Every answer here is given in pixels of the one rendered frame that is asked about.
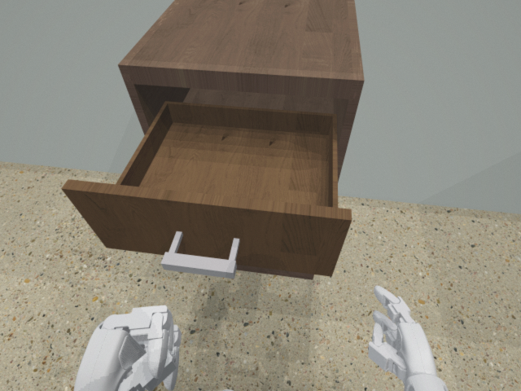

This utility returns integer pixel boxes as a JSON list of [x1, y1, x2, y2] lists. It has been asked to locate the right robot hand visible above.
[[368, 285, 437, 385]]

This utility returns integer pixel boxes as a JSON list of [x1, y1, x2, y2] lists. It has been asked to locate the left robot hand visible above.
[[73, 305, 182, 391]]

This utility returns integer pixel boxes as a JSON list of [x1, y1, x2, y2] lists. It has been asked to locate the handle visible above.
[[160, 231, 240, 279]]

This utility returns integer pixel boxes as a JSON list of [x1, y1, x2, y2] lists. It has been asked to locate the drawer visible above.
[[61, 101, 352, 277]]

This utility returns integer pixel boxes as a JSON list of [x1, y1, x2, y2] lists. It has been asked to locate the cabinet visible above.
[[118, 0, 364, 280]]

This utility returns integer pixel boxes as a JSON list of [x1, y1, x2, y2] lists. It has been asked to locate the right robot forearm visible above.
[[404, 374, 449, 391]]

